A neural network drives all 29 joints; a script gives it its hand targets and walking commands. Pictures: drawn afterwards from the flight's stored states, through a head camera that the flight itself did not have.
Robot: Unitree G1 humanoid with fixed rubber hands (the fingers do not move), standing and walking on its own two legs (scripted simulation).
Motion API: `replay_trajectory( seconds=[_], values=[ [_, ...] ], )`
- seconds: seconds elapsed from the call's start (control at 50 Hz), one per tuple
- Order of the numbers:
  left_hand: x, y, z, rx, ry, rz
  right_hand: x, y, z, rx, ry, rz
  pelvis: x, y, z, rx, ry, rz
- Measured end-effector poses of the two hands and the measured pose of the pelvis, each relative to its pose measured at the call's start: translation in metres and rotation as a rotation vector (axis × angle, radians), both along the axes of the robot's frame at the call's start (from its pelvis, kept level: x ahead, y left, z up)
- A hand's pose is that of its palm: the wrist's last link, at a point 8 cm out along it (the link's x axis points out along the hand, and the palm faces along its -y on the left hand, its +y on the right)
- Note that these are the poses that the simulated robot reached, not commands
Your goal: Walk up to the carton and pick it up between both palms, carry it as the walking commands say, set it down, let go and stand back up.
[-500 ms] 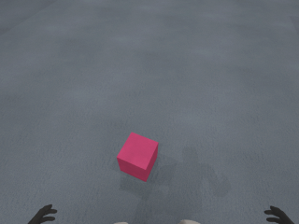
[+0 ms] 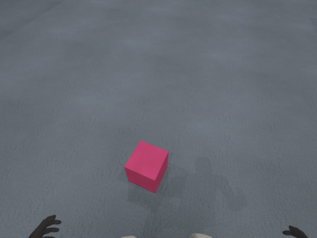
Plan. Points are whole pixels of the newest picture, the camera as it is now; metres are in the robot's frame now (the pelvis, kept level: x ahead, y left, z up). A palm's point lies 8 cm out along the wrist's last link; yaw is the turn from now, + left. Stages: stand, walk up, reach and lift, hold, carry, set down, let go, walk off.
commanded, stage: walk up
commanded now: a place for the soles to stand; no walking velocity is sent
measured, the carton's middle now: (147, 166) +0.60 +0.07 -0.64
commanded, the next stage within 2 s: none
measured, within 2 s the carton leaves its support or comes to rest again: neither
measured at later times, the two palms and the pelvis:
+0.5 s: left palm out of the picture +0.12 +0.31 -0.08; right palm out of the picture +0.10 -0.34 -0.07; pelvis +0.00 -0.01 +0.00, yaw +2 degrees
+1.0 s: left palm out of the picture +0.09 +0.33 -0.08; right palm out of the picture +0.11 -0.33 -0.07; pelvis +0.00 +0.00 +0.00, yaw +2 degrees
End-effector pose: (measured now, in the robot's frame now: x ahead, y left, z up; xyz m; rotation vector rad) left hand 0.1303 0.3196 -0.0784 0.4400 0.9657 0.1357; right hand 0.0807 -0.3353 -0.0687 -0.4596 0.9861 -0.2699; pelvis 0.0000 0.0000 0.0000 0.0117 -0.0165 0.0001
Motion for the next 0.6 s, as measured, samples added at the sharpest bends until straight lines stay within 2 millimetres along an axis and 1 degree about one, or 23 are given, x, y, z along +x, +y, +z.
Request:
replay_trajectory(
  seconds=[0.1,0.16,0.24,0.3,0.38,0.44,0.52,0.6],
  values=[
    [0.001,0.004,0.0,0.002,-0.004,0.006,0.001,0.004,-0.002,0.002,0.003,0.008,0.001,0.003,-0.001,0.0,0.0,0.007],
    [0.001,0.002,0.002,0.006,-0.01,0.011,0.001,0.001,-0.003,0.004,0.008,0.012,0.001,0.0,-0.001,-0.002,-0.001,0.012],
    [-0.001,-0.006,0.002,0.006,-0.007,0.012,0.009,-0.006,-0.002,0.005,-0.013,0.018,0.001,-0.008,-0.001,0.006,-0.002,0.012],
    [-0.003,-0.006,0.003,0.008,-0.006,0.017,0.016,-0.006,0.0,0.005,-0.025,0.025,0.001,-0.009,0.0,0.011,-0.003,0.018],
    [-0.008,-0.001,0.002,0.011,-0.003,0.031,0.015,-0.002,-0.003,0.006,-0.014,0.038,0.001,-0.005,-0.001,0.01,-0.002,0.031],
    [-0.009,-0.003,0.002,0.011,0.0,0.035,0.013,-0.004,-0.003,0.006,-0.008,0.039,0.001,-0.008,-0.001,0.011,-0.003,0.033],
    [-0.011,-0.007,0.002,0.011,0.004,0.036,0.019,-0.008,-0.001,0.006,-0.022,0.041,0.002,-0.012,0.0,0.016,-0.005,0.032],
    [-0.014,-0.003,0.002,0.012,0.005,0.045,0.024,-0.004,-0.001,0.006,-0.026,0.05,0.002,-0.009,0.0,0.012,-0.003,0.04]
  ],
)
